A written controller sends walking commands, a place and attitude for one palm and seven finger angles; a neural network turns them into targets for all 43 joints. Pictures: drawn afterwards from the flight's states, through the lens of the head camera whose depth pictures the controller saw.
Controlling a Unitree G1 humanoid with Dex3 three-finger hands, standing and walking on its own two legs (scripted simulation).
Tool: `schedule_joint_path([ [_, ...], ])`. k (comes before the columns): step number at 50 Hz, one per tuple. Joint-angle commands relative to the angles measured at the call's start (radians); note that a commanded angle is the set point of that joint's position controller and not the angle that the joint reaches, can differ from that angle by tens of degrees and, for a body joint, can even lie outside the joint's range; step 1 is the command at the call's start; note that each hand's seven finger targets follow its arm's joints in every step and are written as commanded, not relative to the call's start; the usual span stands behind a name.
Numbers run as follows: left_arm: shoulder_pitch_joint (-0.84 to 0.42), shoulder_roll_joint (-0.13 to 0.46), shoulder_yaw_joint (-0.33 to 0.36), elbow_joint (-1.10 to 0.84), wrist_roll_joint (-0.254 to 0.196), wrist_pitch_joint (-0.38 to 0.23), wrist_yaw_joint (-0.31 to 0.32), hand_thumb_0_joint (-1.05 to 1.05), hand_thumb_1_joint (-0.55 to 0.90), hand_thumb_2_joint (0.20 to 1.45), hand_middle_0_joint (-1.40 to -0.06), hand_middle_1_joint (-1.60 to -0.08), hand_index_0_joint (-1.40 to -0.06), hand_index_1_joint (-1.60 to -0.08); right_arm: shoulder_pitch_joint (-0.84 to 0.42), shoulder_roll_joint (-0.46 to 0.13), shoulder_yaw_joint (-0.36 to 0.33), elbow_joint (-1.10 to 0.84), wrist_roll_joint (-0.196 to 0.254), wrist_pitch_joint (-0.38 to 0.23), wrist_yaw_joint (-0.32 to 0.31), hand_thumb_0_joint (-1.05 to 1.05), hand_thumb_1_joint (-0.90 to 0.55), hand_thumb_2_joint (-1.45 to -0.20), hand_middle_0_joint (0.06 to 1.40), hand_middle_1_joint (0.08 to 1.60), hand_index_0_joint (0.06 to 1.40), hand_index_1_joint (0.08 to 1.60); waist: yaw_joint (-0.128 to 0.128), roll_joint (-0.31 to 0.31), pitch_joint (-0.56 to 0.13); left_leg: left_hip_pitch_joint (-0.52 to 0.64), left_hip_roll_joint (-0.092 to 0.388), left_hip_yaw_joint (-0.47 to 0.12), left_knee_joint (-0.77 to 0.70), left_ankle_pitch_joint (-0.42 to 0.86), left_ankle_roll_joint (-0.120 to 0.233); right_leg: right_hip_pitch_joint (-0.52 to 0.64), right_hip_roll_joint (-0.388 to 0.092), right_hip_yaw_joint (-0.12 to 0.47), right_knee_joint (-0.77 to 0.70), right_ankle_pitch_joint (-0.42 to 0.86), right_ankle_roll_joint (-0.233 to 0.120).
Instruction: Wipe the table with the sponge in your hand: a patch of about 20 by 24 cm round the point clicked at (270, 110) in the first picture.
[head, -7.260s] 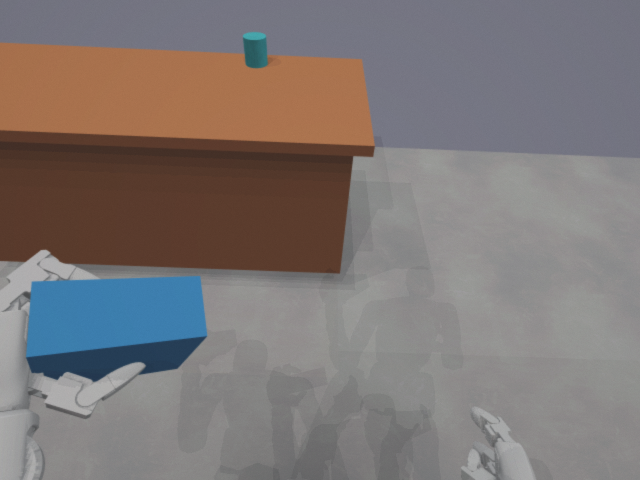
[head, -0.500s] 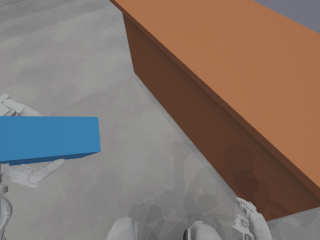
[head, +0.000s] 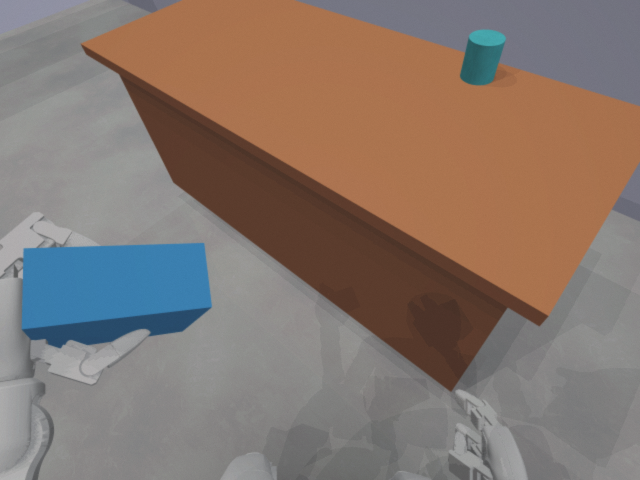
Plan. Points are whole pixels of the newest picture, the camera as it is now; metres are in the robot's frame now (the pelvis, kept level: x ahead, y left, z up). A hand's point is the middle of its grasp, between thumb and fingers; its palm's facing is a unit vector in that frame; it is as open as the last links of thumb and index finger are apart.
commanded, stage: turn to face it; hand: left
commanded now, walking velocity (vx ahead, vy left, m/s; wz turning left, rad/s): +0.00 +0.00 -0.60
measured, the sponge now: (146, 296) +0.25 +0.19 +0.16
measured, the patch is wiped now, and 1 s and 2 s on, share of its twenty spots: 0.00 0.00 0.00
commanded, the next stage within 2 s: take the last steps up to it in 1.70 s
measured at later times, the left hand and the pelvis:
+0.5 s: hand (208, 336) +0.20 +0.11 +0.19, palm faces +0.12 -0.91 -0.40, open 10.3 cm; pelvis -0.07 -0.05 +0.03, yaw -17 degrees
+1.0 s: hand (445, 410) +0.16 -0.07 +0.20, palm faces -0.26 -0.82 -0.51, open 10.3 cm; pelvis -0.16 -0.11 +0.02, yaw -36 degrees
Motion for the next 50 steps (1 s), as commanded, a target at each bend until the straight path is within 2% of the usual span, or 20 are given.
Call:
schedule_joint_path([
  [1,-0.040,0.333,0.236,-0.342,-0.049,-0.080,0.026,0.000,0.100,1.300,-1.200,-1.600,-1.200,-1.600,-0.120,-0.127,-0.071,-0.162,-0.010,-0.036,-0.012,0.000,-0.900,-0.900,0.200,0.300,0.200,0.300,-0.010,-0.285,-0.216,-0.166,-0.140,-0.154,0.460,-0.118,0.012,0.111,-0.322,0.594,-0.435,0.383,-0.107],
  [3,0.127,0.315,0.284,-0.324,-0.067,-0.099,0.020,0.000,0.100,1.300,-1.200,-1.600,-1.200,-1.600,-0.128,-0.084,-0.047,-0.145,-0.019,0.016,-0.003,0.000,-0.900,-0.900,0.200,0.300,0.200,0.300,-0.016,-0.099,-0.264,-0.225,-0.135,-0.149,0.455,-0.030,-0.003,0.230,-0.265,0.503,-0.348,0.426,-0.144],
  [6,0.182,0.290,0.309,-0.282,-0.077,-0.117,0.022,0.000,0.100,1.300,-1.200,-1.600,-1.200,-1.600,-0.119,-0.083,-0.052,-0.136,-0.025,0.061,0.006,0.000,-0.900,-0.900,0.200,0.300,0.200,0.300,-0.031,-0.120,-0.330,-0.201,-0.155,-0.117,0.319,-0.007,-0.013,0.324,-0.218,0.403,-0.346,0.520,-0.127],
  [16,0.125,0.218,0.166,-0.200,-0.066,-0.073,0.017,0.000,0.100,1.300,-1.200,-1.600,-1.200,-1.600,-0.123,-0.173,-0.077,-0.160,-0.001,0.123,-0.001,0.000,-0.900,-0.900,0.200,0.300,0.200,0.300,-0.008,-0.198,-0.280,-0.036,-0.227,-0.092,0.021,-0.098,0.035,0.192,-0.173,0.570,-0.532,0.125,-0.022],
  [23,-0.029,0.272,0.145,-0.323,-0.040,-0.087,0.015,0.000,0.100,1.300,-1.200,-1.600,-1.200,-1.600,-0.080,-0.170,-0.092,-0.150,-0.019,0.132,0.003,0.000,-0.900,-0.900,0.200,0.300,0.200,0.300,-0.025,-0.127,-0.276,0.286,-0.255,-0.037,-0.328,-0.085,0.097,-0.001,-0.079,0.535,-0.583,-0.048,0.064],
  [24,-0.045,0.267,0.131,-0.338,-0.040,-0.096,0.005,0.000,0.100,1.300,-1.200,-1.600,-1.200,-1.600,-0.060,-0.175,-0.097,-0.150,-0.021,0.127,0.004,0.000,-0.900,-0.900,0.200,0.300,0.200,0.300,-0.049,-0.059,-0.264,0.401,-0.208,-0.068,-0.416,-0.079,0.131,-0.113,-0.029,0.499,-0.494,-0.067,0.102],
  [25,-0.041,0.277,0.152,-0.330,-0.045,-0.103,-0.003,0.000,0.100,1.300,-1.200,-1.600,-1.200,-1.600,-0.080,-0.187,-0.096,-0.160,-0.033,0.120,0.000,0.000,-0.900,-0.900,0.200,0.300,0.200,0.300,-0.048,0.087,-0.230,0.398,-0.050,-0.201,-0.505,-0.102,0.200,-0.208,0.049,0.398,-0.266,-0.083,0.126],
  [26,-0.039,0.280,0.178,-0.347,-0.033,-0.105,-0.010,0.000,0.100,1.300,-1.200,-1.600,-1.200,-1.600,-0.123,-0.183,-0.095,-0.186,-0.039,0.098,0.001,0.000,-0.900,-0.900,0.200,0.300,0.200,0.300,-0.019,0.266,-0.214,0.295,0.179,-0.378,-0.571,-0.104,0.288,-0.262,0.099,0.252,0.191,-0.078,0.115],
  [27,-0.048,0.324,0.213,-0.373,-0.017,-0.109,-0.010,0.000,0.100,1.300,-1.200,-1.600,-1.200,-1.600,-0.132,-0.144,-0.089,-0.201,-0.029,0.071,-0.003,0.000,-0.900,-0.900,0.200,0.300,0.200,0.300,-0.005,0.180,-0.197,0.183,0.266,-0.381,-0.566,0.032,0.316,-0.257,0.050,0.208,0.453,-0.082,0.096],
  [29,0.073,0.302,0.259,-0.300,-0.035,-0.101,-0.020,0.000,0.100,1.300,-1.200,-1.600,-1.200,-1.600,-0.132,-0.137,-0.100,-0.184,-0.016,0.059,0.002,0.000,-0.900,-0.900,0.200,0.300,0.200,0.300,0.008,0.155,-0.182,0.082,0.205,-0.141,-0.517,0.123,0.268,-0.238,0.003,0.203,0.594,-0.090,0.075],
  [32,0.091,0.227,0.203,-0.262,-0.052,-0.084,-0.018,0.000,0.100,1.300,-1.200,-1.600,-1.200,-1.600,-0.102,-0.145,-0.088,-0.172,0.005,0.042,0.011,0.000,-0.900,-0.900,0.200,0.300,0.200,0.300,0.001,0.165,-0.092,0.087,0.139,0.032,-0.412,0.201,0.177,-0.170,-0.057,0.106,0.197,-0.116,0.076],
  [34,0.066,0.201,0.164,-0.248,-0.051,-0.086,-0.009,0.000,0.100,1.300,-1.200,-1.600,-1.200,-1.600,-0.033,-0.170,-0.088,-0.165,0.007,0.010,0.006,0.000,-0.900,-0.900,0.200,0.300,0.200,0.300,-0.021,0.102,-0.132,0.133,0.107,0.039,-0.303,0.323,0.125,-0.029,-0.004,0.023,-0.028,-0.093,0.084],
  [36,-0.045,0.212,0.145,-0.262,-0.033,-0.079,-0.002,0.000,0.100,1.300,-1.200,-1.600,-1.200,-1.600,-0.014,-0.182,-0.092,-0.147,0.008,-0.017,0.003,0.000,-0.900,-0.900,0.200,0.300,0.200,0.300,-0.029,-0.014,-0.193,0.147,0.045,0.068,-0.080,0.364,0.084,0.155,0.036,-0.031,-0.240,0.162,0.086],
  [37,-0.079,0.223,0.131,-0.239,-0.015,-0.067,0.004,0.000,0.100,1.300,-1.200,-1.600,-1.200,-1.600,-0.007,-0.171,-0.091,-0.131,0.005,-0.021,0.001,0.000,-0.900,-0.900,0.200,0.300,0.200,0.300,-0.041,-0.176,-0.211,0.071,-0.034,0.088,0.117,0.245,0.046,0.220,-0.065,0.145,-0.306,0.381,0.021],
  [38,-0.098,0.292,0.182,-0.245,-0.016,-0.066,0.017,0.000,0.100,1.300,-1.200,-1.600,-1.200,-1.600,-0.086,-0.146,-0.080,-0.157,0.000,-0.027,-0.006,0.000,-0.900,-0.900,0.200,0.300,0.200,0.300,-0.020,-0.437,-0.226,-0.156,-0.171,0.059,0.341,-0.225,0.008,0.294,-0.279,0.524,-0.345,0.780,-0.094],
  [39,-0.102,0.335,0.244,-0.225,-0.025,-0.073,0.029,0.000,0.100,1.300,-1.200,-1.600,-1.200,-1.600,-0.125,-0.136,-0.065,-0.143,-0.016,-0.030,-0.016,0.000,-0.900,-0.900,0.200,0.300,0.200,0.300,-0.009,-0.471,-0.242,-0.163,-0.150,-0.074,0.463,-0.272,0.013,0.226,-0.361,0.555,-0.351,0.840,-0.132],
  [40,-0.076,0.285,0.199,-0.234,-0.030,-0.066,0.018,0.000,0.100,1.300,-1.200,-1.600,-1.200,-1.600,-0.107,-0.149,-0.085,-0.138,-0.009,-0.014,-0.017,0.000,-0.900,-0.900,0.200,0.300,0.200,0.300,-0.016,-0.385,-0.291,-0.099,-0.143,-0.135,0.486,-0.208,0.018,0.194,-0.303,0.555,-0.375,0.613,-0.100],
  [42,0.032,0.332,0.269,-0.324,-0.047,-0.084,0.023,0.000,0.100,1.300,-1.200,-1.600,-1.200,-1.600,-0.140,-0.121,-0.059,-0.135,-0.021,0.026,-0.004,0.000,-0.900,-0.900,0.200,0.300,0.200,0.300,-0.001,-0.159,-0.297,-0.119,-0.146,-0.136,0.461,-0.128,0.009,0.185,-0.273,0.547,-0.349,0.424,-0.152],
  [43,0.097,0.299,0.256,-0.352,-0.054,-0.096,0.022,0.000,0.100,1.300,-1.200,-1.600,-1.200,-1.600,-0.143,-0.109,-0.051,-0.132,-0.021,0.043,0.002,0.000,-0.900,-0.900,0.200,0.300,0.200,0.300,-0.012,-0.131,-0.324,-0.105,-0.153,-0.124,0.388,-0.101,0.011,0.215,-0.251,0.473,-0.343,0.375,-0.146],
  [50,0.232,0.302,0.309,-0.406,-0.064,-0.119,0.028,0.000,0.100,1.300,-1.200,-1.600,-1.200,-1.600,-0.120,-0.133,-0.071,-0.153,-0.019,0.065,0.023,0.000,-0.900,-0.900,0.200,0.300,0.200,0.300,-0.009,-0.165,-0.326,0.027,-0.204,-0.075,-0.045,-0.110,0.023,0.141,-0.221,0.536,-0.421,0.172,-0.150],
])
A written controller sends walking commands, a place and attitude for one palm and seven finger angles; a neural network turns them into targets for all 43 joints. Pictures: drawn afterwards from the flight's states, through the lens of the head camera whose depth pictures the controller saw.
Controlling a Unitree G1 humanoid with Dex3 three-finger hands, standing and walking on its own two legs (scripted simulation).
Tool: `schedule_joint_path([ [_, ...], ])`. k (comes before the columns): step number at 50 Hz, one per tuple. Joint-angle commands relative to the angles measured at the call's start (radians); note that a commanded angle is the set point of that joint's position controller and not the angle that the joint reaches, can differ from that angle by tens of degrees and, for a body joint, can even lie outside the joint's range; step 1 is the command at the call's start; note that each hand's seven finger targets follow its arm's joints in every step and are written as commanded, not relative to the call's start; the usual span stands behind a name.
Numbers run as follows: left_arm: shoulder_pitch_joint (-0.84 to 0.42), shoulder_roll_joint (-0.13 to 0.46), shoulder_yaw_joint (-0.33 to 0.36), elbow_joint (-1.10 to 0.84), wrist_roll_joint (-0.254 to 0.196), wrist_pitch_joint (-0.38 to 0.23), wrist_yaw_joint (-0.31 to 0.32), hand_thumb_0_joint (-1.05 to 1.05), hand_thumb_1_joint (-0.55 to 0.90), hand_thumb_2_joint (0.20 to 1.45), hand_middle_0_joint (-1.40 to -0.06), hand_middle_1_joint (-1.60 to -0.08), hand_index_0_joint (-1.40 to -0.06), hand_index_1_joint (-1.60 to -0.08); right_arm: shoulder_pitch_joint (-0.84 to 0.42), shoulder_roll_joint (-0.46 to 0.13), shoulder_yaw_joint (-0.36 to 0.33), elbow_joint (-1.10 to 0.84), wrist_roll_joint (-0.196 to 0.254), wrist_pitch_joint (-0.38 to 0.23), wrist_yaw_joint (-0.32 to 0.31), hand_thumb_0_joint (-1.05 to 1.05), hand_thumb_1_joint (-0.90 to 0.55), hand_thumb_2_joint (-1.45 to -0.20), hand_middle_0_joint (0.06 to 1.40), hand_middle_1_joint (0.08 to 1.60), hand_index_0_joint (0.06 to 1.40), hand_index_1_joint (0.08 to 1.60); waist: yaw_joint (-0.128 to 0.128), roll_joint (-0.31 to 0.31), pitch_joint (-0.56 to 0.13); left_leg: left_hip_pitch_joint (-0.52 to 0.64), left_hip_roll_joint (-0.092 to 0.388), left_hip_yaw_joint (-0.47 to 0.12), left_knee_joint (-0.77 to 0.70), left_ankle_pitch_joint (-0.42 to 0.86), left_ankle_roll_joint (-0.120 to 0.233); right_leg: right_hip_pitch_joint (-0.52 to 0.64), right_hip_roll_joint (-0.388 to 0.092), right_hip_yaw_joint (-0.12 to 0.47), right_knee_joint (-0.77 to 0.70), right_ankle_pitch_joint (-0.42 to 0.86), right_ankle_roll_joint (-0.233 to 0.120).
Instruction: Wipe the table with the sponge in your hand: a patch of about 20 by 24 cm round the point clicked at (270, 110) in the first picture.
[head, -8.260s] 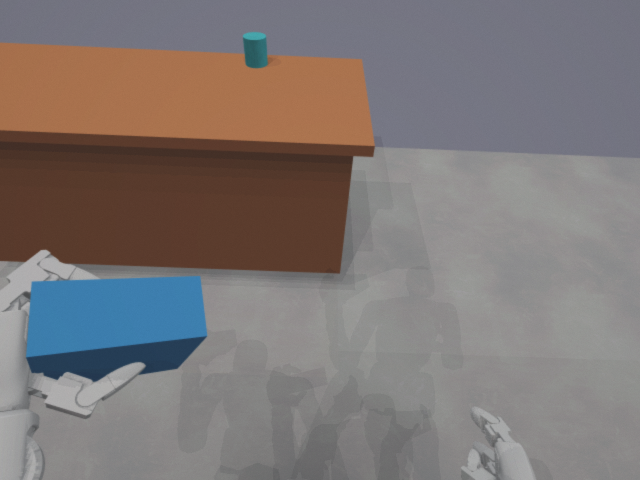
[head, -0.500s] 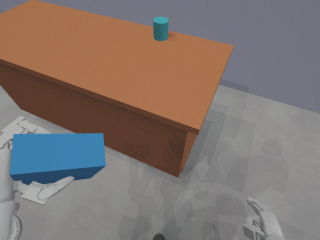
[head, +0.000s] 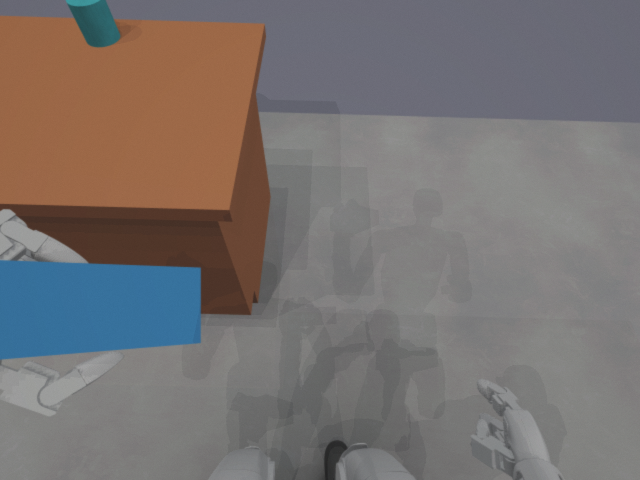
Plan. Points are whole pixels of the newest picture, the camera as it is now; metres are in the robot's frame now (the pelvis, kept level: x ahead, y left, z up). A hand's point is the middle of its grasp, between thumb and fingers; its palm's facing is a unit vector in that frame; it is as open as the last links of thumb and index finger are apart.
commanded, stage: turn to face it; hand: left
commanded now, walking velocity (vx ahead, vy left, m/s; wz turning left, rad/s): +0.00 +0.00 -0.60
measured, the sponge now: (123, 312) +0.24 +0.18 +0.15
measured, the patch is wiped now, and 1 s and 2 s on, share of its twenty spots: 0.00 0.00 0.00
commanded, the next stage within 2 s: take the last steps up to it in 0.70 s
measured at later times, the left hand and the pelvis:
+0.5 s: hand (245, 316) +0.23 +0.07 +0.17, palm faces +0.05 -0.87 -0.49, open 10.3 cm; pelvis -0.06 -0.06 -0.01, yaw -16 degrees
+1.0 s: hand (294, 394) +0.18 +0.03 +0.17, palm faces +0.03 -0.90 -0.44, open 10.3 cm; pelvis -0.11 -0.09 -0.01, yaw -23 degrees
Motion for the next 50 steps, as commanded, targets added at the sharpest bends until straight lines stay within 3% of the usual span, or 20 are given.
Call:
schedule_joint_path([
  [1,0.077,0.174,0.221,-0.182,-0.023,-0.073,0.037,0.000,0.100,1.300,-1.200,-1.600,-1.200,-1.600,-0.032,-0.069,-0.023,-0.153,0.003,-0.034,0.014,0.000,-0.900,-0.900,0.200,0.300,0.200,0.300,0.064,-0.040,-0.342,0.093,-0.004,-0.018,-0.210,0.019,0.012,0.177,-0.288,0.390,-0.233,-0.084,-0.086],
  [4,0.061,0.145,0.186,-0.121,-0.025,-0.066,0.021,0.000,0.100,1.300,-1.200,-1.600,-1.200,-1.600,-0.006,-0.092,-0.023,-0.145,0.010,-0.028,0.004,0.000,-0.900,-0.900,0.200,0.300,0.200,0.300,0.037,0.047,-0.292,0.287,0.085,-0.075,-0.500,0.096,0.067,-0.024,-0.171,0.303,-0.096,-0.184,0.006],
  [6,0.012,0.143,0.181,-0.123,-0.009,-0.068,0.011,0.000,0.100,1.300,-1.200,-1.600,-1.200,-1.600,-0.035,-0.115,-0.034,-0.167,0.009,-0.041,-0.014,0.000,-0.900,-0.900,0.200,0.300,0.200,0.300,0.050,0.314,-0.221,0.237,0.417,-0.336,-0.632,0.249,0.223,-0.176,-0.012,0.048,0.417,-0.374,0.099],
  [7,-0.029,0.172,0.194,-0.111,0.012,-0.067,0.013,0.000,0.100,1.300,-1.200,-1.600,-1.200,-1.600,-0.053,-0.082,-0.029,-0.150,0.008,-0.052,-0.021,0.000,-0.900,-0.900,0.200,0.300,0.200,0.300,0.059,0.315,-0.210,0.123,0.459,-0.290,-0.633,0.256,0.241,-0.154,-0.051,0.012,0.636,-0.358,0.116],
  [11,-0.126,0.030,0.006,-0.066,0.014,-0.034,-0.002,0.000,0.100,1.300,-1.200,-1.600,-1.200,-1.600,0.004,-0.111,-0.041,-0.137,0.023,-0.067,-0.011,0.000,-0.900,-0.900,0.200,0.300,0.200,0.300,0.048,0.241,-0.138,0.152,0.337,0.027,-0.503,0.541,0.167,-0.129,-0.110,-0.080,0.453,-0.330,0.135],
  [16,-0.280,0.078,-0.011,-0.158,0.033,-0.026,0.021,0.000,0.100,1.300,-1.200,-1.600,-1.200,-1.600,0.026,-0.116,-0.033,-0.149,0.014,-0.128,-0.010,0.000,-0.900,-0.900,0.200,0.300,0.200,0.300,0.042,0.277,-0.208,0.202,0.298,0.063,-0.336,0.596,0.101,0.145,-0.075,-0.208,0.036,-0.204,0.141],
  [18,-0.280,0.128,0.034,-0.167,0.039,-0.026,0.026,0.000,0.100,1.300,-1.200,-1.600,-1.200,-1.600,0.023,-0.099,-0.027,-0.153,0.019,-0.136,-0.005,0.000,-0.900,-0.900,0.200,0.300,0.200,0.300,0.042,0.145,-0.246,0.124,0.227,0.097,-0.145,0.429,0.054,0.271,-0.172,-0.109,-0.104,0.060,0.092],
  [20,-0.203,0.232,0.159,-0.160,0.026,-0.042,0.044,0.000,0.100,1.300,-1.200,-1.600,-1.200,-1.600,-0.040,-0.053,-0.006,-0.169,0.007,-0.131,-0.014,0.000,-0.900,-0.900,0.200,0.300,0.200,0.300,0.066,-0.200,-0.289,-0.150,0.042,0.060,0.192,-0.146,-0.003,0.378,-0.447,0.300,-0.135,0.689,-0.076],
  [22,-0.063,0.239,0.207,-0.159,0.000,-0.034,0.033,0.000,0.100,1.300,-1.200,-1.600,-1.200,-1.600,-0.043,-0.066,-0.031,-0.160,0.015,-0.099,-0.016,0.000,-0.900,-0.900,0.200,0.300,0.200,0.300,0.063,-0.111,-0.322,-0.149,0.079,-0.070,0.312,-0.081,0.002,0.329,-0.443,0.340,-0.142,0.468,-0.101],
  [24,0.077,0.203,0.235,-0.179,-0.018,-0.054,0.033,0.000,0.100,1.300,-1.200,-1.600,-1.200,-1.600,-0.064,-0.020,0.003,-0.152,0.002,-0.067,-0.007,0.000,-0.900,-0.900,0.200,0.300,0.200,0.300,0.056,-0.003,-0.348,-0.172,0.068,-0.053,0.230,-0.014,0.002,0.386,-0.391,0.252,-0.105,0.475,-0.114],
  [27,0.124,0.155,0.230,-0.155,-0.022,-0.066,0.030,0.000,0.100,1.300,-1.200,-1.600,-1.200,-1.600,-0.060,-0.020,0.002,-0.145,0.003,-0.044,-0.003,0.000,-0.900,-0.900,0.200,0.300,0.200,0.300,0.043,-0.074,-0.382,-0.075,0.058,-0.009,0.010,0.023,0.002,0.364,-0.344,0.171,-0.105,0.410,-0.095],
  [33,0.070,0.119,0.161,-0.117,-0.008,-0.042,0.032,0.000,0.100,1.300,-1.200,-1.600,-1.200,-1.600,-0.010,-0.069,-0.021,-0.126,0.007,-0.067,-0.033,0.000,-0.900,-0.900,0.200,0.300,0.200,0.300,0.030,-0.058,-0.354,0.196,0.023,0.017,-0.382,0.172,0.040,0.182,-0.295,0.209,-0.137,0.113,-0.031],
  [34,0.043,0.118,0.147,-0.123,-0.004,-0.042,0.033,0.000,0.100,1.300,-1.200,-1.600,-1.200,-1.600,0.003,-0.078,-0.026,-0.124,0.006,-0.070,-0.040,0.000,-0.900,-0.900,0.200,0.300,0.200,0.300,0.022,-0.021,-0.354,0.267,0.046,0.010,-0.464,0.223,0.054,0.142,-0.261,0.182,-0.101,0.048,-0.001],
  [36,-0.012,0.110,0.119,-0.162,0.011,-0.051,0.036,0.000,0.100,1.300,-1.200,-1.600,-1.200,-1.600,-0.010,-0.120,-0.043,-0.140,0.004,-0.080,-0.057,0.000,-0.900,-0.900,0.200,0.300,0.200,0.300,0.039,0.229,-0.296,0.328,0.300,-0.241,-0.557,0.419,0.161,-0.041,-0.107,0.055,0.112,-0.227,0.082],
  [38,-0.006,0.116,0.102,-0.097,0.031,-0.050,0.033,0.000,0.100,1.300,-1.200,-1.600,-1.200,-1.600,-0.007,-0.084,-0.031,-0.119,0.000,-0.101,-0.062,0.000,-0.900,-0.900,0.200,0.300,0.200,0.300,0.048,0.300,-0.248,0.220,0.399,-0.248,-0.587,0.543,0.233,-0.080,-0.091,-0.040,0.451,-0.385,0.106],
  [42,-0.178,0.089,0.022,-0.182,0.041,-0.035,0.031,0.000,0.100,1.300,-1.200,-1.600,-1.200,-1.600,0.004,-0.098,-0.033,-0.104,0.010,-0.139,-0.052,0.000,-0.900,-0.900,0.200,0.300,0.200,0.300,0.038,0.311,-0.193,0.148,0.264,-0.020,-0.514,0.531,0.181,0.018,-0.111,-0.132,0.301,-0.315,0.119],
  [46,-0.183,0.087,0.019,-0.105,0.051,-0.027,0.047,0.000,0.100,1.300,-1.200,-1.600,-1.200,-1.600,-0.005,-0.097,-0.021,-0.097,0.010,-0.154,-0.053,0.000,-0.900,-0.900,0.200,0.300,0.200,0.300,0.036,0.237,-0.194,0.004,0.165,0.011,-0.400,0.185,0.122,0.301,-0.115,-0.181,-0.079,-0.167,0.112],
  [47,-0.172,0.128,0.054,-0.081,0.056,-0.028,0.050,0.000,0.100,1.300,-1.200,-1.600,-1.200,-1.600,-0.001,-0.083,-0.020,-0.091,0.007,-0.146,-0.055,0.000,-0.900,-0.900,0.200,0.300,0.200,0.300,0.026,0.105,-0.197,-0.021,0.116,0.035,-0.287,0.075,0.098,0.292,-0.212,-0.057,-0.165,-0.177,0.071],
  [48,-0.180,0.150,0.070,-0.079,0.048,-0.029,0.052,0.000,0.100,1.300,-1.200,-1.600,-1.200,-1.600,-0.012,-0.063,-0.016,-0.102,0.004,-0.137,-0.057,0.000,-0.900,-0.900,0.200,0.300,0.200,0.300,0.015,-0.099,-0.191,-0.108,0.022,0.063,-0.109,-0.007,0.063,0.268,-0.384,0.235,-0.263,-0.182,-0.011],
  [50,-0.181,0.168,0.106,-0.056,0.027,-0.028,0.046,0.000,0.100,1.300,-1.200,-1.600,-1.200,-1.600,-0.029,-0.082,-0.027,-0.084,0.002,-0.131,-0.055,0.000,-0.900,-0.900,0.200,0.300,0.200,0.300,0.038,-0.154,-0.201,-0.133,0.020,-0.038,0.186,0.000,0.054,0.207,-0.501,0.373,-0.368,-0.310,-0.071],
])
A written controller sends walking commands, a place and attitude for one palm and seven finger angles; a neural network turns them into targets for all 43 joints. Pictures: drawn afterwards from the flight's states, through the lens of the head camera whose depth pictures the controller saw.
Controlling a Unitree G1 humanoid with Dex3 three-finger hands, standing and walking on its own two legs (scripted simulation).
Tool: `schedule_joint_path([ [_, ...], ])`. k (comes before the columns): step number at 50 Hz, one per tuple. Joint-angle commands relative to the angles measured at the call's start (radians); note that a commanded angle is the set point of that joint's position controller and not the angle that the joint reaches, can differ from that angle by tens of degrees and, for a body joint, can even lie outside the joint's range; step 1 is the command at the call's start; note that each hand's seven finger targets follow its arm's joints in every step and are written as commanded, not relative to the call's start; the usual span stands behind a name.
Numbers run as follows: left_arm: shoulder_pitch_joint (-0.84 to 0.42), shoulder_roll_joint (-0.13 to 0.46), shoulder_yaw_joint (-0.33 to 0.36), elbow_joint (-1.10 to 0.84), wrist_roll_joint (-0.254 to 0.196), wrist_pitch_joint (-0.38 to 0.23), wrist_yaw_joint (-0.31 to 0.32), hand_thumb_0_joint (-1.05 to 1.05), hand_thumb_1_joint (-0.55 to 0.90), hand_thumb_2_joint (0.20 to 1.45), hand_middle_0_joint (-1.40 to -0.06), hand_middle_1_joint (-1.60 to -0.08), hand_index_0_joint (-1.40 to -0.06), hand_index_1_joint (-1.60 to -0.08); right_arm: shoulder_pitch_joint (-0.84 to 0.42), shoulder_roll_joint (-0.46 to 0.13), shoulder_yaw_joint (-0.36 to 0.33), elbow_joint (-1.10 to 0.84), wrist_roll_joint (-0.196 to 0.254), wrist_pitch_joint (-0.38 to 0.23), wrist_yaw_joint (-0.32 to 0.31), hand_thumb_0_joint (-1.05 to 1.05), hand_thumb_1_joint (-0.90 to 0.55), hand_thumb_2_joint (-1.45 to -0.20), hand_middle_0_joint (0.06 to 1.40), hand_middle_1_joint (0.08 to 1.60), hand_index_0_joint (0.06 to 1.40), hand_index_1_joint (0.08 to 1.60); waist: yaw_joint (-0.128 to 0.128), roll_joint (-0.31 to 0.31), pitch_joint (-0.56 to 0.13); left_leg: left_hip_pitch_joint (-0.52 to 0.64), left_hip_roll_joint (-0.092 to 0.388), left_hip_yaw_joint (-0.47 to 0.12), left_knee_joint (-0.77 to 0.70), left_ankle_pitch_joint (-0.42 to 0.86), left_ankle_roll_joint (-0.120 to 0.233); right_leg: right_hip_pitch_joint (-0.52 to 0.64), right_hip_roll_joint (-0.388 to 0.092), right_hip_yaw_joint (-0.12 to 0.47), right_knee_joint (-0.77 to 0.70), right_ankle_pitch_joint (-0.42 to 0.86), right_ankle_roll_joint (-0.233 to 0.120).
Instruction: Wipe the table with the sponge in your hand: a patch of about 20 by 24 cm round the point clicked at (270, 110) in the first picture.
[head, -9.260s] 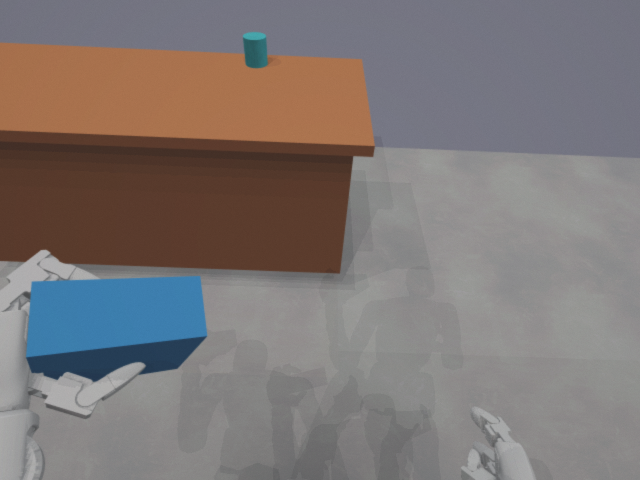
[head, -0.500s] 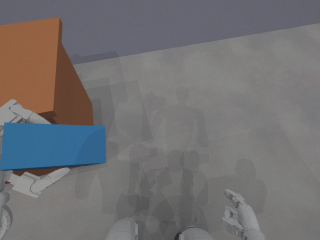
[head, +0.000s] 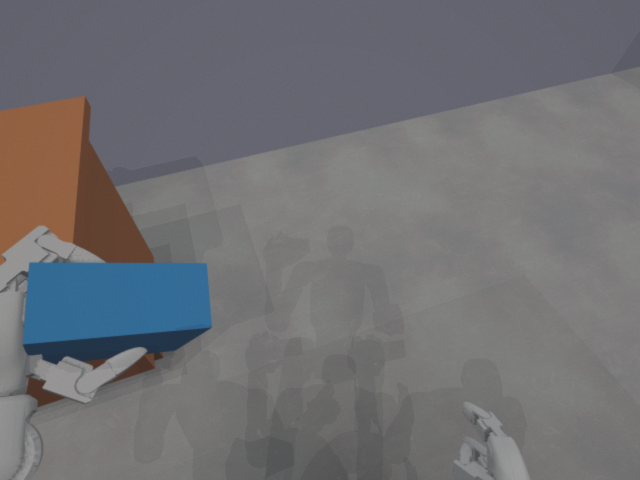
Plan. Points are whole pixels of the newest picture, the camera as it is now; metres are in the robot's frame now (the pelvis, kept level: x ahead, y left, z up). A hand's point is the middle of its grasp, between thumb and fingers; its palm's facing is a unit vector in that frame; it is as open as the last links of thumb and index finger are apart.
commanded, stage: take the last steps up to it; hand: left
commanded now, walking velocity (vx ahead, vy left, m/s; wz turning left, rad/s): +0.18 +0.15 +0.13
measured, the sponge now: (144, 314) +0.24 +0.19 +0.15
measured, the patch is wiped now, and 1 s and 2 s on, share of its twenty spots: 0.00 0.00 0.00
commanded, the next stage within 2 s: come to a stop and stand still in 1.22 s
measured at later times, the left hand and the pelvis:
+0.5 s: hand out of the picture +0.19 +0.28 +0.18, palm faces +0.46 -0.78 -0.43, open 10.3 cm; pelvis -0.01 +0.03 +0.01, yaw +3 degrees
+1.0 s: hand out of the picture +0.24 +0.34 +0.18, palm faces +0.39 -0.79 -0.48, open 10.3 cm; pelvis +0.04 +0.10 +0.01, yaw +4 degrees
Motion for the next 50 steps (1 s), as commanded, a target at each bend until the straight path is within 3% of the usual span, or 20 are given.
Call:
schedule_joint_path([
  [1,-0.055,0.249,0.211,-0.197,-0.038,-0.072,0.021,0.000,0.100,1.300,-1.200,-1.600,-1.200,-1.600,-0.112,-0.137,-0.063,-0.140,-0.006,-0.031,-0.008,0.000,-0.900,-0.900,0.200,0.300,0.200,0.300,0.005,-0.188,-0.063,-0.230,-0.048,-0.077,0.384,-0.025,0.009,0.067,-0.398,0.547,-0.463,-0.151,-0.119],
  [3,0.077,0.227,0.229,-0.156,-0.048,-0.081,0.013,0.000,0.100,1.300,-1.200,-1.600,-1.200,-1.600,-0.111,-0.111,-0.044,-0.129,-0.010,0.002,-0.004,0.000,-0.900,-0.900,0.200,0.300,0.200,0.300,0.003,-0.096,-0.098,-0.238,-0.033,-0.071,0.356,0.044,0.004,0.111,-0.353,0.393,-0.408,0.002,-0.120],
  [5,0.115,0.210,0.232,-0.138,-0.048,-0.095,0.010,0.000,0.100,1.300,-1.200,-1.600,-1.200,-1.600,-0.105,-0.110,-0.042,-0.126,-0.013,0.013,-0.001,0.000,-0.900,-0.900,0.200,0.300,0.200,0.300,-0.001,-0.141,-0.139,-0.220,-0.036,-0.037,0.257,0.066,0.001,0.162,-0.320,0.281,-0.378,0.163,-0.102],
  [13,0.048,0.192,0.173,-0.179,-0.035,-0.099,0.026,0.000,0.100,1.300,-1.200,-1.600,-1.200,-1.600,-0.090,-0.130,-0.068,-0.133,-0.019,-0.022,-0.014,0.000,-0.900,-0.900,0.200,0.300,0.200,0.300,0.026,-0.215,-0.153,-0.075,-0.065,0.054,-0.054,0.005,0.036,0.168,-0.345,0.293,-0.383,0.029,-0.105],
  [18,-0.044,0.197,0.157,-0.264,-0.026,-0.101,0.042,0.000,0.100,1.300,-1.200,-1.600,-1.200,-1.600,-0.052,-0.135,-0.081,-0.129,-0.025,-0.036,-0.027,0.000,-0.900,-0.900,0.200,0.300,0.200,0.300,-0.001,-0.139,-0.176,0.142,-0.096,0.087,-0.289,0.060,0.052,0.104,-0.287,0.229,-0.276,-0.088,-0.053],
  [19,-0.064,0.193,0.151,-0.285,-0.026,-0.108,0.041,0.000,0.100,1.300,-1.200,-1.600,-1.200,-1.600,-0.044,-0.143,-0.087,-0.131,-0.024,-0.040,-0.034,0.000,-0.900,-0.900,0.200,0.300,0.200,0.300,-0.009,-0.066,-0.171,0.208,-0.066,0.057,-0.347,0.053,0.071,0.046,-0.241,0.195,-0.189,-0.087,-0.024],
  [21,-0.072,0.177,0.140,-0.330,-0.018,-0.123,0.042,0.000,0.100,1.300,-1.200,-1.600,-1.200,-1.600,-0.053,-0.172,-0.089,-0.147,-0.018,-0.048,-0.030,0.000,-0.900,-0.900,0.200,0.300,0.200,0.300,-0.002,0.286,-0.132,0.314,0.191,-0.273,-0.447,0.158,0.192,-0.197,-0.060,-0.002,0.153,-0.217,0.056],
  [22,-0.073,0.201,0.145,-0.326,-0.008,-0.128,0.043,0.000,0.100,1.300,-1.200,-1.600,-1.200,-1.600,-0.057,-0.148,-0.084,-0.149,-0.012,-0.060,-0.032,0.000,-0.900,-0.900,0.200,0.300,0.200,0.300,0.000,0.272,-0.109,0.282,0.240,-0.321,-0.472,0.256,0.231,-0.242,-0.049,0.001,0.307,-0.288,0.053],
  [27,-0.064,0.163,0.131,-0.235,-0.021,-0.119,0.020,0.000,0.100,1.300,-1.200,-1.600,-1.200,-1.600,-0.069,-0.145,-0.079,-0.111,0.003,-0.080,-0.015,0.000,-0.900,-0.900,0.200,0.300,0.200,0.300,0.007,0.229,-0.047,0.064,0.127,-0.075,-0.420,0.154,0.192,-0.079,-0.062,-0.036,0.166,-0.172,0.070],
  [30,-0.049,0.154,0.123,-0.183,-0.025,-0.106,0.014,0.000,0.100,1.300,-1.200,-1.600,-1.200,-1.600,-0.065,-0.147,-0.069,-0.099,-0.005,-0.076,-0.014,0.000,-0.900,-0.900,0.200,0.300,0.200,0.300,0.009,0.147,-0.077,0.024,0.106,-0.060,-0.299,0.197,0.147,0.099,-0.032,-0.064,-0.102,-0.061,0.063],
  [31,-0.060,0.159,0.127,-0.157,-0.022,-0.100,0.012,0.000,0.100,1.300,-1.200,-1.600,-1.200,-1.600,-0.069,-0.145,-0.069,-0.096,-0.004,-0.070,-0.015,0.000,-0.900,-0.900,0.200,0.300,0.200,0.300,0.013,0.056,-0.095,-0.037,0.078,-0.032,-0.187,0.168,0.125,0.195,-0.063,-0.014,-0.196,0.011,0.044],
  [32,-0.052,0.175,0.133,-0.120,-0.014,-0.092,0.012,0.000,0.100,1.300,-1.200,-1.600,-1.200,-1.600,-0.061,-0.127,-0.068,-0.098,-0.005,-0.057,-0.012,0.000,-0.900,-0.900,0.200,0.300,0.200,0.300,0.009,-0.145,-0.118,-0.169,-0.001,0.042,0.039,0.094,0.090,0.289,-0.221,0.225,-0.280,0.024,-0.028],
  [33,-0.064,0.217,0.168,-0.112,-0.025,-0.090,0.013,0.000,0.100,1.300,-1.200,-1.600,-1.200,-1.600,-0.106,-0.115,-0.066,-0.124,-0.003,-0.050,-0.006,0.000,-0.900,-0.900,0.200,0.300,0.200,0.300,0.020,-0.381,-0.102,-0.364,-0.098,0.069,0.298,-0.113,0.038,0.350,-0.443,0.593,-0.360,0.163,-0.131],
  [35,-0.101,0.205,0.179,-0.108,-0.041,-0.101,0.004,0.000,0.100,1.300,-1.200,-1.600,-1.200,-1.600,-0.088,-0.140,-0.083,-0.101,-0.005,-0.045,0.001,0.000,-0.900,-0.900,0.200,0.300,0.200,0.300,0.005,-0.280,-0.074,-0.360,-0.033,-0.097,0.486,-0.048,0.009,0.233,-0.473,0.567,-0.396,0.064,-0.155],
  [37,-0.030,0.224,0.212,-0.123,-0.045,-0.113,-0.002,0.000,0.100,1.300,-1.200,-1.600,-1.200,-1.600,-0.117,-0.121,-0.059,-0.098,-0.008,-0.015,0.004,0.000,-0.900,-0.900,0.200,0.300,0.200,0.300,0.012,-0.148,-0.065,-0.347,-0.007,-0.077,0.452,0.020,0.003,0.193,-0.414,0.396,-0.360,0.158,-0.140],
  [40,0.008,0.203,0.202,-0.178,-0.038,-0.139,0.000,0.000,0.100,1.300,-1.200,-1.600,-1.200,-1.600,-0.120,-0.103,-0.045,-0.107,-0.016,-0.002,0.007,0.000,-0.900,-0.900,0.200,0.300,0.200,0.300,0.004,-0.178,-0.103,-0.232,-0.005,-0.006,0.237,0.084,0.007,0.157,-0.343,0.175,-0.333,0.317,-0.093],
  [45,0.011,0.215,0.205,-0.327,-0.033,-0.131,0.031,0.000,0.100,1.300,-1.200,-1.600,-1.200,-1.600,-0.104,-0.099,-0.066,-0.137,-0.023,-0.037,-0.002,0.000,-0.900,-0.900,0.200,0.300,0.200,0.300,0.030,-0.188,-0.181,-0.029,-0.073,0.116,-0.116,0.102,0.023,0.211,-0.321,0.156,-0.259,0.347,-0.081],
  [48,0.010,0.205,0.203,-0.353,-0.033,-0.124,0.037,0.000,0.100,1.300,-1.200,-1.600,-1.200,-1.600,-0.061,-0.118,-0.086,-0.143,-0.018,-0.046,-0.020,0.000,-0.900,-0.900,0.200,0.300,0.200,0.300,0.000,-0.066,-0.215,0.184,-0.084,0.133,-0.310,0.223,0.024,0.145,-0.237,0.082,-0.081,0.228,-0.013],
  [49,0.003,0.202,0.206,-0.364,-0.034,-0.132,0.039,0.000,0.100,1.300,-1.200,-1.600,-1.200,-1.600,-0.043,-0.140,-0.098,-0.144,-0.015,-0.048,-0.024,0.000,-0.900,-0.900,0.200,0.300,0.200,0.300,-0.014,0.097,-0.236,0.287,-0.004,0.026,-0.345,0.247,0.058,0.041,-0.175,0.035,0.091,0.147,0.022],
  [50,0.007,0.187,0.195,-0.384,-0.032,-0.141,0.038,0.000,0.100,1.300,-1.200,-1.600,-1.200,-1.600,-0.048,-0.166,-0.109,-0.152,-0.010,-0.047,-0.021,0.000,-0.900,-0.900,0.200,0.300,0.200,0.300,-0.007,0.330,-0.231,0.386,0.197,-0.238,-0.364,0.481,0.153,-0.173,-0.073,-0.030,0.299,-0.252,0.072],
])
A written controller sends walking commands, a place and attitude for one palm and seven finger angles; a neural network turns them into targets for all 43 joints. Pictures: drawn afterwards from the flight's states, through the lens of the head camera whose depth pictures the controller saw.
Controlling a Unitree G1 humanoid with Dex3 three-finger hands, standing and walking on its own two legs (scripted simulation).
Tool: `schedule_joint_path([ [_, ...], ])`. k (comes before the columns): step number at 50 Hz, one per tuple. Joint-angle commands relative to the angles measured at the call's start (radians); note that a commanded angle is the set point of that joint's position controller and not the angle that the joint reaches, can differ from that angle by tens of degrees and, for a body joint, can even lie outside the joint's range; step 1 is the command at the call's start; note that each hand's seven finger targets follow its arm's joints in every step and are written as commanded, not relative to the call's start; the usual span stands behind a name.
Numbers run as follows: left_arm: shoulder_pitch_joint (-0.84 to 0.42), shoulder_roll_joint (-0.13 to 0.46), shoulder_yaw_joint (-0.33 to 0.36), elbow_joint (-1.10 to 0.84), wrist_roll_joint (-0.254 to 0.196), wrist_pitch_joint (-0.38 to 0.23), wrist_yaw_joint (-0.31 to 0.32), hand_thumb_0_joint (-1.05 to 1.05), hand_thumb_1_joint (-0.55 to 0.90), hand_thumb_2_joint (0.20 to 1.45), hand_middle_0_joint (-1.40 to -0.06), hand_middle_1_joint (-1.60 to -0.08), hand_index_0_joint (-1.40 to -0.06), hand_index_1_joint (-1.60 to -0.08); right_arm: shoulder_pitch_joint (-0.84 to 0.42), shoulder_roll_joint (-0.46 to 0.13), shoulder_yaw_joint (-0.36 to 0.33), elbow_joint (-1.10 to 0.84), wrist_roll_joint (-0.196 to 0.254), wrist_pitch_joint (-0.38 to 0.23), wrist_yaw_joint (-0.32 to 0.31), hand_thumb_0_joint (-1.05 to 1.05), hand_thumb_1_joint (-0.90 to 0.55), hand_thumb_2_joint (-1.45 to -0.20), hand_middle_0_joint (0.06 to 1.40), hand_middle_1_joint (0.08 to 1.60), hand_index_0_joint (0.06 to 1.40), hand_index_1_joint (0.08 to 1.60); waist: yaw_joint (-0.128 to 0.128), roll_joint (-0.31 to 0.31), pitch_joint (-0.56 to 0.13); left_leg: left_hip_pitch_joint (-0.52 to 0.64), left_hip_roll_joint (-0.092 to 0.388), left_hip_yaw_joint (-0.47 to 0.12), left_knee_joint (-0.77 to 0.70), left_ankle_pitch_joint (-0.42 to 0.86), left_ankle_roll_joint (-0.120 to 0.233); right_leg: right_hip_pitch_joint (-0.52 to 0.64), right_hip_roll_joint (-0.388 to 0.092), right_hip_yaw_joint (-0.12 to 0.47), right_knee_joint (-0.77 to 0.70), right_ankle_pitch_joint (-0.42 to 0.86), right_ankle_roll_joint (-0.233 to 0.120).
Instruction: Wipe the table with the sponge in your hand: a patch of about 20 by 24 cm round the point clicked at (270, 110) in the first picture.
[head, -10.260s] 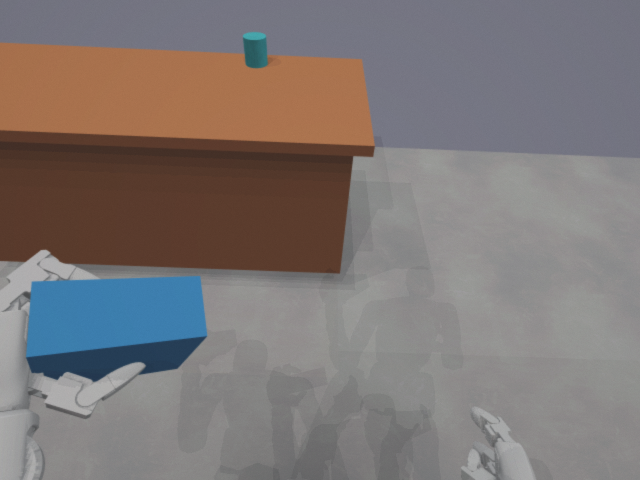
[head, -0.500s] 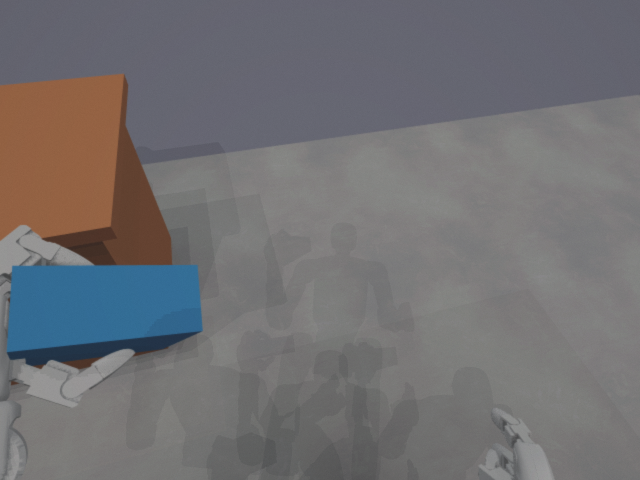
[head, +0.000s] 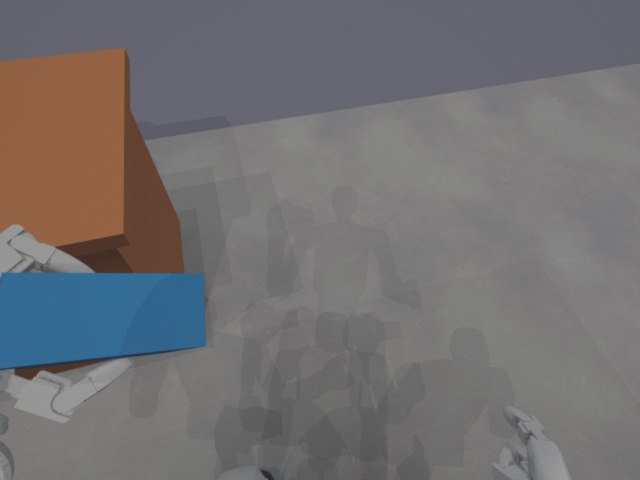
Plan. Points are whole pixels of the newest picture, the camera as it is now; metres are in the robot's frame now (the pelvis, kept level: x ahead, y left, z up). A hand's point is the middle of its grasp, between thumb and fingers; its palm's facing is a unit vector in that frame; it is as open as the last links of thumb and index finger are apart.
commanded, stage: take the last steps up to it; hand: left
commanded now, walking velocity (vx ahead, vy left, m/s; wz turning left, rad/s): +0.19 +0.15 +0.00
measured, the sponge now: (130, 321) +0.23 +0.19 +0.14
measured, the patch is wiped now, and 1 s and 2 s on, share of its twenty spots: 0.00 0.00 0.00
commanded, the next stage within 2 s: come to a stop and stand still in 0.22 s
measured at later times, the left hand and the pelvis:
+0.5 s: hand (41, 255) +0.28 +0.28 +0.16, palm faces +0.36 -0.79 -0.50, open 10.3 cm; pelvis +0.05 +0.04 +0.01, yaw -1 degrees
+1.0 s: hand (25, 288) +0.24 +0.27 +0.17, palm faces +0.30 -0.82 -0.48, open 10.3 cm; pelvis +0.01 +0.05 +0.00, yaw -3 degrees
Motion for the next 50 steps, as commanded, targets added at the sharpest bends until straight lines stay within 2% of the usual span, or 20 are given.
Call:
schedule_joint_path([
  [1,-0.076,0.177,0.146,-0.232,-0.001,-0.087,0.036,0.000,0.100,1.300,-1.200,-1.600,-1.200,-1.600,-0.045,-0.066,-0.034,-0.162,0.010,-0.063,-0.003,0.000,-0.900,-0.900,0.200,0.300,0.200,0.300,-0.006,0.362,-0.278,0.356,0.318,-0.404,-0.182,0.374,0.204,-0.282,0.092,0.025,0.500,-0.355,-0.027],
  [3,-0.059,0.194,0.169,-0.127,-0.013,-0.081,0.023,0.000,0.100,1.300,-1.200,-1.600,-1.200,-1.600,-0.058,-0.059,-0.027,-0.128,0.009,-0.071,-0.004,0.000,-0.900,-0.900,0.200,0.300,0.200,0.300,-0.010,0.280,-0.227,0.245,0.313,-0.385,-0.184,0.250,0.240,-0.323,0.042,0.065,0.553,-0.287,-0.022],
  [7,-0.043,0.148,0.125,-0.201,-0.025,-0.075,0.008,0.000,0.100,1.300,-1.200,-1.600,-1.200,-1.600,-0.060,-0.052,-0.021,-0.124,0.028,-0.085,0.011,0.000,-0.900,-0.900,0.200,0.300,0.200,0.300,-0.006,0.291,-0.230,0.218,0.188,-0.152,-0.139,0.322,0.171,-0.225,0.066,-0.007,0.305,-0.121,-0.011],
  [10,-0.033,0.142,0.101,-0.203,-0.031,-0.053,0.006,0.000,0.100,1.300,-1.200,-1.600,-1.200,-1.600,-0.060,-0.049,-0.001,-0.127,0.021,-0.095,0.012,0.000,-0.900,-0.900,0.200,0.300,0.200,0.300,-0.012,0.290,-0.232,0.164,0.185,-0.137,-0.141,0.300,0.145,-0.099,0.102,-0.046,0.131,-0.087,-0.011],
  [13,-0.041,0.168,0.130,-0.142,-0.028,-0.029,0.011,0.000,0.100,1.300,-1.200,-1.600,-1.200,-1.600,-0.065,-0.048,0.009,-0.123,0.015,-0.082,-0.003,0.000,-0.900,-0.900,0.200,0.300,0.200,0.300,0.001,0.171,-0.242,0.081,0.174,-0.123,-0.045,0.169,0.103,0.078,0.090,-0.039,-0.115,0.043,-0.024],
  [14,-0.052,0.178,0.140,-0.113,-0.023,-0.025,0.011,0.000,0.100,1.300,-1.200,-1.600,-1.200,-1.600,-0.065,-0.044,0.008,-0.120,0.015,-0.072,-0.004,0.000,-0.900,-0.900,0.200,0.300,0.200,0.300,0.002,0.072,-0.254,0.010,0.141,-0.089,0.057,0.092,0.079,0.161,0.029,0.034,-0.185,0.140,-0.050],
  [16,-0.085,0.224,0.184,-0.051,-0.032,-0.020,0.015,0.000,0.100,1.300,-1.200,-1.600,-1.200,-1.600,-0.087,-0.015,0.021,-0.148,0.009,-0.057,0.002,0.000,-0.900,-0.900,0.200,0.300,0.200,0.300,0.000,-0.280,-0.222,-0.303,-0.051,-0.011,0.450,-0.331,-0.013,0.287,-0.322,0.539,-0.283,0.444,-0.219],
  [18,-0.090,0.189,0.171,0.001,-0.048,-0.014,0.010,0.000,0.100,1.300,-1.200,-1.600,-1.200,-1.600,-0.088,-0.038,0.008,-0.125,0.017,-0.044,0.015,0.000,-0.900,-0.900,0.200,0.300,0.200,0.300,-0.008,-0.200,-0.190,-0.306,-0.007,-0.144,0.629,-0.290,-0.040,0.217,-0.327,0.463,-0.267,0.549,-0.236],
  [22,-0.073,0.158,0.139,-0.035,-0.031,-0.035,0.013,0.000,0.100,1.300,-1.200,-1.600,-1.200,-1.600,-0.138,0.005,0.054,-0.137,0.006,-0.012,0.001,0.000,-0.900,-0.900,0.200,0.300,0.200,0.300,-0.004,-0.103,-0.205,-0.166,-0.006,-0.050,0.381,-0.205,-0.044,0.195,-0.179,0.129,-0.182,0.783,-0.161],
  [26,-0.078,0.161,0.120,-0.159,-0.020,-0.030,0.030,0.000,0.100,1.300,-1.200,-1.600,-1.200,-1.600,-0.128,-0.005,0.042,-0.166,-0.003,-0.019,-0.016,0.000,-0.900,-0.900,0.200,0.300,0.200,0.300,0.019,-0.115,-0.240,-0.065,-0.055,0.022,0.156,-0.116,-0.034,0.214,-0.143,0.109,-0.156,0.768,-0.158],
  [29,-0.095,0.167,0.120,-0.240,-0.024,-0.015,0.039,0.000,0.100,1.300,-1.200,-1.600,-1.200,-1.600,-0.084,-0.017,0.023,-0.178,-0.002,-0.013,-0.030,0.000,-0.900,-0.900,0.200,0.300,0.200,0.300,-0.015,-0.026,-0.289,0.145,-0.045,0.007,-0.064,0.129,-0.037,0.151,-0.084,0.068,-0.053,0.582,-0.092],
  [30,-0.092,0.178,0.131,-0.260,-0.029,-0.018,0.040,0.000,0.100,1.300,-1.200,-1.600,-1.200,-1.600,-0.077,-0.033,0.014,-0.188,0.000,-0.010,-0.036,0.000,-0.900,-0.900,0.200,0.300,0.200,0.300,-0.011,0.067,-0.302,0.220,0.037,-0.058,-0.087,0.323,-0.018,0.099,-0.026,0.044,0.016,0.433,-0.053],
  [31,-0.090,0.180,0.131,-0.286,-0.028,-0.024,0.040,0.000,0.100,1.300,-1.200,-1.600,-1.200,-1.600,-0.071,-0.061,0.001,-0.198,0.004,-0.013,-0.034,0.000,-0.900,-0.900,0.200,0.300,0.200,0.300,0.003,0.248,-0.311,0.297,0.205,-0.246,-0.099,0.637,0.050,-0.042,0.055,0.021,0.117,0.061,-0.012],
  [32,-0.082,0.201,0.139,-0.265,-0.018,-0.036,0.035,0.000,0.100,1.300,-1.200,-1.600,-1.200,-1.600,-0.045,-0.063,-0.006,-0.197,0.003,-0.019,-0.025,0.000,-0.900,-0.900,0.200,0.300,0.200,0.300,0.007,0.299,-0.293,0.285,0.311,-0.356,-0.154,0.755,0.114,-0.110,0.093,0.052,0.264,-0.280,-0.015],
  [33,-0.037,0.171,0.140,-0.175,-0.018,-0.040,0.027,0.000,0.100,1.300,-1.200,-1.600,-1.200,-1.600,-0.036,-0.053,-0.008,-0.187,0.001,-0.029,-0.012,0.000,-0.900,-0.900,0.200,0.300,0.200,0.300,0.002,0.241,-0.246,0.242,0.324,-0.347,-0.183,0.695,0.144,-0.145,0.117,0.084,0.356,-0.311,-0.024],
  [36,-0.105,0.184,0.146,-0.232,-0.022,-0.038,0.020,0.000,0.100,1.300,-1.200,-1.600,-1.200,-1.600,-0.047,-0.054,-0.004,-0.171,-0.008,-0.045,0.011,0.000,-0.900,-0.900,0.200,0.300,0.200,0.300,-0.014,0.348,-0.252,0.248,0.275,-0.248,-0.154,0.672,0.122,-0.167,0.096,0.087,0.349,-0.159,-0.013],
  [41,-0.049,0.116,0.078,-0.243,-0.042,0.000,-0.011,0.000,0.100,1.300,-1.200,-1.600,-1.200,-1.600,-0.043,-0.060,-0.002,-0.181,0.004,-0.071,0.045,0.000,-0.900,-0.900,0.200,0.300,0.200,0.300,-0.018,0.304,-0.260,0.206,0.252,-0.179,-0.184,0.445,0.096,-0.093,0.142,0.031,0.198,-0.115,0.001],
  [47,-0.062,0.160,0.123,-0.153,-0.046,0.037,-0.003,0.000,0.100,1.300,-1.200,-1.600,-1.200,-1.600,-0.065,-0.053,0.017,-0.187,0.013,-0.055,0.029,0.000,-0.900,-0.900,0.200,0.300,0.200,0.300,-0.008,0.242,-0.246,0.055,0.198,-0.121,-0.181,0.013,0.063,0.125,0.151,-0.014,-0.143,-0.012,-0.007],
  [49,-0.084,0.175,0.126,-0.143,-0.043,0.033,0.001,0.000,0.100,1.300,-1.200,-1.600,-1.200,-1.600,-0.062,-0.024,0.022,-0.186,0.020,-0.038,0.027,0.000,-0.900,-0.900,0.200,0.300,0.200,0.300,-0.017,0.102,-0.247,-0.001,0.105,-0.045,-0.029,-0.146,0.012,0.163,0.040,0.091,-0.287,0.050,-0.056],
  [50,-0.100,0.209,0.139,-0.145,-0.044,0.035,0.005,0.000,0.100,1.300,-1.200,-1.600,-1.200,-1.600,-0.071,-0.002,0.033,-0.193,0.017,-0.029,0.022,0.000,-0.900,-0.900,0.200,0.300,0.200,0.300,-0.024,-0.061,-0.226,-0.064,0.029,-0.014,0.122,-0.211,-0.021,0.113,-0.110,0.289,-0.346,0.084,-0.119],
])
